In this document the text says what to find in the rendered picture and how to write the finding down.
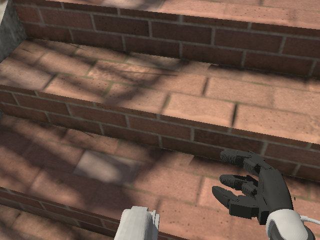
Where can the left robot thigh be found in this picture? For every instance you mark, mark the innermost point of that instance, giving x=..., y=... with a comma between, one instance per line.
x=138, y=223

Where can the right robot hand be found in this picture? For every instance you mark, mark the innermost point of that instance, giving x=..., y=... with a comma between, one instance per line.
x=269, y=194

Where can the robot right forearm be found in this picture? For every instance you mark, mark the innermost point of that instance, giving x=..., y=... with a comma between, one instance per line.
x=285, y=224

